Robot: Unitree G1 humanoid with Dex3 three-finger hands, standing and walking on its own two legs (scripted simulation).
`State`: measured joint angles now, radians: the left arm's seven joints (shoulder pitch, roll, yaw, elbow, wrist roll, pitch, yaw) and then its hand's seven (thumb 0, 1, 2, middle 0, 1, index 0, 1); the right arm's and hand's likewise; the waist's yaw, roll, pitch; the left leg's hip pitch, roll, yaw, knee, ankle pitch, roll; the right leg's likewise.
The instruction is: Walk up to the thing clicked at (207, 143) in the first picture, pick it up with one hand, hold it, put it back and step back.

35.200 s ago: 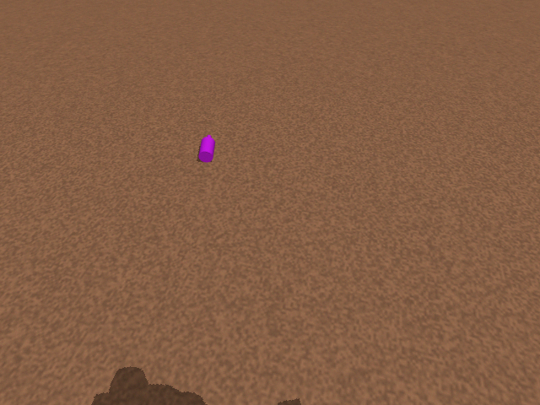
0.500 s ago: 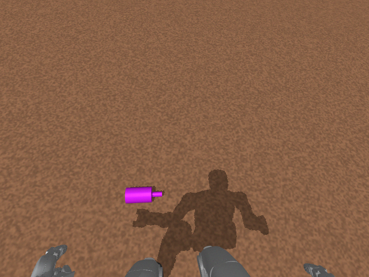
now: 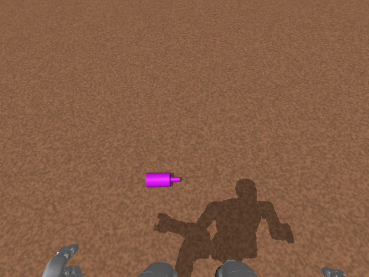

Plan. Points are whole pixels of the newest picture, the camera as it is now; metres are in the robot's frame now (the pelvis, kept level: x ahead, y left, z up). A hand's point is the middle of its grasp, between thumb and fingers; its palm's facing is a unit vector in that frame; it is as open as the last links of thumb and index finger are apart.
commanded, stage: step back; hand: left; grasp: from above
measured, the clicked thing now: (163, 179) +0.62 +0.17 -0.72
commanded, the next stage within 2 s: none
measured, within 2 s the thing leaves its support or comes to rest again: neither
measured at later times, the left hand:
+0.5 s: hand out of the picture -0.07 +0.26 -0.16, palm faces -0.07 -0.92 -0.39, open 7.4 cm
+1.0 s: hand out of the picture -0.20 +0.28 -0.15, palm faces -0.01 -0.93 -0.37, open 7.4 cm
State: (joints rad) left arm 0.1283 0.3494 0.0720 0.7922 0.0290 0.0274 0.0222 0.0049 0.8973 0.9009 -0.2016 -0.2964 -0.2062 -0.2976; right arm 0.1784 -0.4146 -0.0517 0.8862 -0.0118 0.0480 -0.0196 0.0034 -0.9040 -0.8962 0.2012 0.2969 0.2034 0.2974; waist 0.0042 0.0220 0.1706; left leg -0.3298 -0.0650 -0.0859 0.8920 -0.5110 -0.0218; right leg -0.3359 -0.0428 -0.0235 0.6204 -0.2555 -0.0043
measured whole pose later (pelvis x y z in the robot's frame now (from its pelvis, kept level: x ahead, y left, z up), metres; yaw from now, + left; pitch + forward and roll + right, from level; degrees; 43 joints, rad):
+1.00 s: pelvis -0.34 +0.01 +0.00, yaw -1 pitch -3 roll -1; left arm 0.12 0.40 0.08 0.82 0.01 0.07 0.02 0.00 0.90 0.90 -0.20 -0.30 -0.20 -0.30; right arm 0.17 -0.35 -0.04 0.87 -0.04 0.03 -0.01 0.01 -0.90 -0.90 0.21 0.30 0.21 0.30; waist -0.01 -0.04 0.16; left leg -0.32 0.01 -0.01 0.60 -0.23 0.03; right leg -0.46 0.10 0.14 1.21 -0.51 0.01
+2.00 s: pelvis -0.42 -0.01 +0.00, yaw +1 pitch -2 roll +1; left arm 0.17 0.36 0.05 1.02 0.01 -0.01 -0.01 0.00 0.90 0.90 -0.20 -0.30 -0.20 -0.30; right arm 0.18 -0.37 -0.05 1.03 -0.03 -0.03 0.01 0.00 -0.90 -0.90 0.20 0.30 0.20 0.30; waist 0.03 -0.02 0.06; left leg -0.26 0.00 0.00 0.57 -0.27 0.00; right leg -0.21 -0.06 -0.04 0.60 -0.36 0.01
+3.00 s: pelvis -0.43 -0.01 +0.02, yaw +0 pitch -2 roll +0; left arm 0.13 0.35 0.00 1.15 0.01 -0.02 -0.01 0.00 0.90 0.90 -0.20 -0.30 -0.20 -0.30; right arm 0.12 -0.34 -0.01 1.16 -0.02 -0.01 0.01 0.00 -0.90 -0.90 0.20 0.30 0.20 0.30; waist -0.01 0.00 0.05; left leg -0.15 0.02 0.00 0.31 -0.13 -0.02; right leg -0.09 -0.03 -0.04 0.31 -0.19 0.02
